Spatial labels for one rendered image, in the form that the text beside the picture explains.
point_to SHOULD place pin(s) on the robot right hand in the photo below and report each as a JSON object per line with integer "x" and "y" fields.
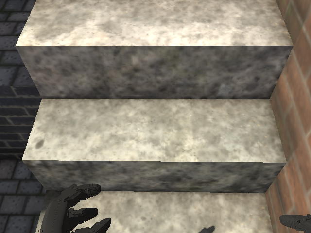
{"x": 297, "y": 222}

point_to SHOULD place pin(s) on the robot left hand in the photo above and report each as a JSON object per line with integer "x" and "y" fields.
{"x": 59, "y": 218}

